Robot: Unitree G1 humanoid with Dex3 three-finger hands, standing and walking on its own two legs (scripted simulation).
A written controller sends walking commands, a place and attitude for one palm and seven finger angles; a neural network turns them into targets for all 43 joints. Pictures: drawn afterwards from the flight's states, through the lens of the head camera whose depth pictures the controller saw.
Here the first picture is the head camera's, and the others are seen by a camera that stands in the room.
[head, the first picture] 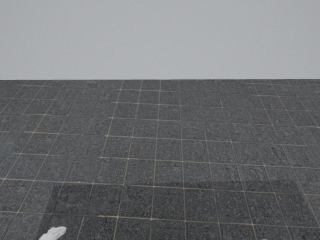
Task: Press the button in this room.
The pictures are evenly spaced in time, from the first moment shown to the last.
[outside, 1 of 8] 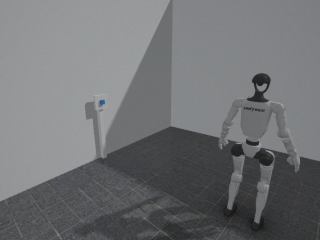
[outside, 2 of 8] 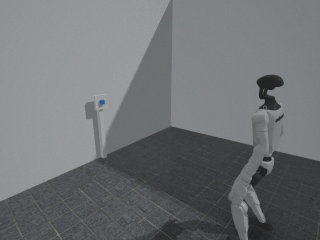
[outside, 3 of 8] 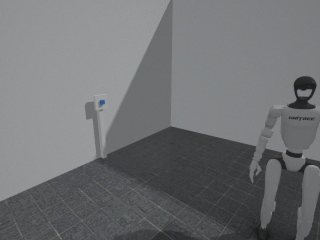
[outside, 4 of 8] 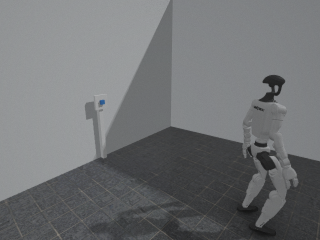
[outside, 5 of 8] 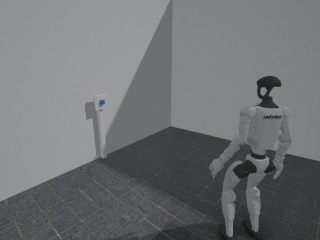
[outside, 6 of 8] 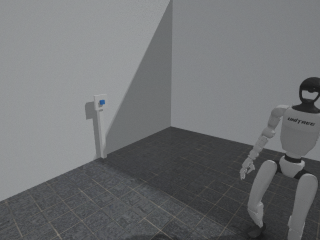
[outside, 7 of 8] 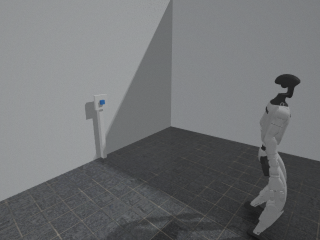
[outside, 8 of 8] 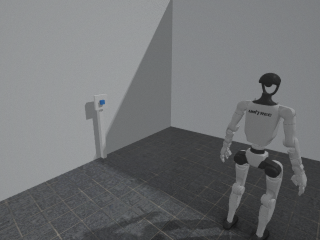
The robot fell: no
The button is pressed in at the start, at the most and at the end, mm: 0 0 0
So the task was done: no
